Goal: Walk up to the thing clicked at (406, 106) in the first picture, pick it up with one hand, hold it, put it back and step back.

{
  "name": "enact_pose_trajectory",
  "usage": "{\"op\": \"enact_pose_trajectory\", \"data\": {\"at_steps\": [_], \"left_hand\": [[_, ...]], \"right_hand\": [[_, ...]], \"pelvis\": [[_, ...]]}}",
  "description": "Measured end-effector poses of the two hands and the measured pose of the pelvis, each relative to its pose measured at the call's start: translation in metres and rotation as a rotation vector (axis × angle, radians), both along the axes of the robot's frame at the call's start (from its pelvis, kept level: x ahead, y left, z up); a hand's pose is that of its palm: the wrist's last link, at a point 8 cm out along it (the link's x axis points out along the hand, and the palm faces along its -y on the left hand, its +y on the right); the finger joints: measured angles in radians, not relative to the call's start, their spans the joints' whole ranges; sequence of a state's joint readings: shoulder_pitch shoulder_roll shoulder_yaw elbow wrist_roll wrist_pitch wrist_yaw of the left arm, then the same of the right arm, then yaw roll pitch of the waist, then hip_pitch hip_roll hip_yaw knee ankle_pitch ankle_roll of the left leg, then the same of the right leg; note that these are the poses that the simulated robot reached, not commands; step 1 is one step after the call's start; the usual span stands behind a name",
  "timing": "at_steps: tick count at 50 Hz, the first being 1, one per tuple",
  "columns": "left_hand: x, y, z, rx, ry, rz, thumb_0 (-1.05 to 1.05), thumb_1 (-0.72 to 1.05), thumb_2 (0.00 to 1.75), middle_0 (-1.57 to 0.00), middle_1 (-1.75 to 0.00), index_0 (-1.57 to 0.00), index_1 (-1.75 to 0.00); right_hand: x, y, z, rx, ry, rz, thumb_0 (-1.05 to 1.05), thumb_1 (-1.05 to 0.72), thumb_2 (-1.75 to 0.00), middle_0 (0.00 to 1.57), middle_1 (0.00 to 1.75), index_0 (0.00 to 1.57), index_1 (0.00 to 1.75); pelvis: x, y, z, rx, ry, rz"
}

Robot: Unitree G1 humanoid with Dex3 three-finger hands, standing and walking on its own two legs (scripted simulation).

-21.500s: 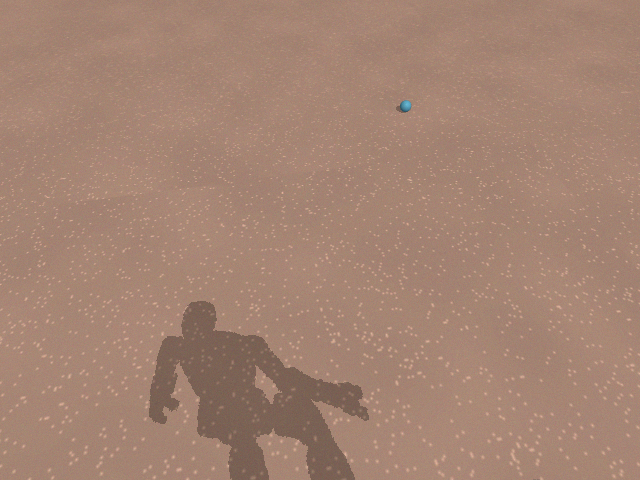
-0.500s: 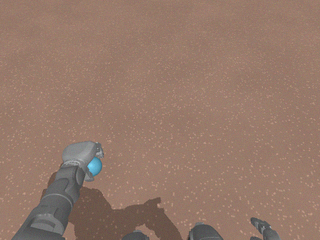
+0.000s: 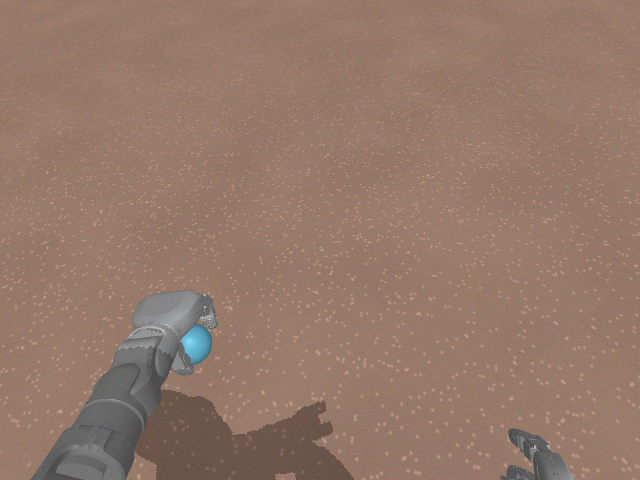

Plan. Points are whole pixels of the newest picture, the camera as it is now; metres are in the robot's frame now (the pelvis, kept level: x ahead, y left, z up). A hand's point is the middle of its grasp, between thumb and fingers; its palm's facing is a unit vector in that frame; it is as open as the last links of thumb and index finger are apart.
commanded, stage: hold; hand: left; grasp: from above
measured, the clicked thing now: (190, 343) +0.32 +0.22 -0.08
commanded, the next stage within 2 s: crouch in 1.36 s
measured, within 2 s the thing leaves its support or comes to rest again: neither
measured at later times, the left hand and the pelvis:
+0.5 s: hand (182, 361) +0.27 +0.21 -0.03, palm faces -0.45 -0.05 -0.89, open 8.4 cm; pelvis -0.02 -0.01 +0.01, yaw +0 degrees
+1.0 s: hand (177, 364) +0.26 +0.21 -0.02, palm faces -0.46 -0.06 -0.89, open 8.4 cm; pelvis -0.02 -0.01 +0.01, yaw +0 degrees
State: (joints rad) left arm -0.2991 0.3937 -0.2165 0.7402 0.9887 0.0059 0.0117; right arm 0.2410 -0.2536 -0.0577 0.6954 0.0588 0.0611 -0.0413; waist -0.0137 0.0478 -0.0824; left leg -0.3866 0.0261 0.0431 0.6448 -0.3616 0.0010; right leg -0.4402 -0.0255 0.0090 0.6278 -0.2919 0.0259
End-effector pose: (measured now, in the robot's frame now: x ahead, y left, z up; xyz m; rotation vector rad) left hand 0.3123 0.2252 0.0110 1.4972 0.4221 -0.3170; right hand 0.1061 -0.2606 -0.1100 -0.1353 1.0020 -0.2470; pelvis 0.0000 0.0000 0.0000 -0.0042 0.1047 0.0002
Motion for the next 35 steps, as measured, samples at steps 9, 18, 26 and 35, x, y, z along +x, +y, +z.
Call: {"op": "enact_pose_trajectory", "data": {"at_steps": [9,18,26,35], "left_hand": [[-0.010,-0.006,0.012,0.004,-0.007,-0.006,0.02,0.22,0.28,-0.78,-0.65,-0.82,-0.53],[-0.025,-0.013,0.018,-0.002,0.001,-0.009,0.02,0.22,0.27,-0.78,-0.64,-0.81,-0.53],[-0.037,-0.017,0.021,-0.009,-0.003,-0.018,0.02,0.24,0.24,-0.78,-0.64,-0.81,-0.52],[-0.042,-0.016,0.029,-0.007,-0.022,-0.013,0.02,0.25,0.23,-0.78,-0.64,-0.81,-0.52]], "right_hand": [[0.000,0.000,0.004,0.015,-0.013,0.010,0.01,-0.91,-0.90,0.20,0.30,0.20,0.30],[0.001,0.001,0.008,0.026,-0.041,0.026,0.01,-0.91,-0.90,0.20,0.30,0.20,0.30],[0.004,0.001,0.011,0.026,-0.065,0.040,0.01,-0.91,-0.90,0.20,0.30,0.20,0.30],[0.008,0.002,0.014,0.026,-0.085,0.049,0.01,-0.91,-0.91,0.20,0.30,0.20,0.30]], "pelvis": [[-0.006,-0.004,0.005,0.006,-0.033,-0.004],[-0.015,-0.008,0.007,0.012,-0.058,-0.006],[-0.022,-0.010,0.009,0.015,-0.076,-0.006],[-0.025,-0.012,0.011,0.016,-0.092,-0.006]]}}
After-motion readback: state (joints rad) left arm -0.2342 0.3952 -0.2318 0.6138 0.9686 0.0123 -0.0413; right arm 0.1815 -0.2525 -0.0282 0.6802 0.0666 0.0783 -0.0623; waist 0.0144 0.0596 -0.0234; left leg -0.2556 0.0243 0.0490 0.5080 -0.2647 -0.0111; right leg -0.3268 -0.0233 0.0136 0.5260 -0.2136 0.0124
